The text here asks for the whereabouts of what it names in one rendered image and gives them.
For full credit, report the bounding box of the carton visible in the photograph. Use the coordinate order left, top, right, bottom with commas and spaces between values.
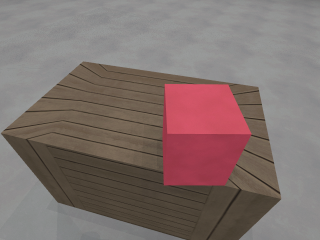
162, 84, 252, 186

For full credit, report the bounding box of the pedestal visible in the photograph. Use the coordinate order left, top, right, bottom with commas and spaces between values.
1, 61, 282, 240

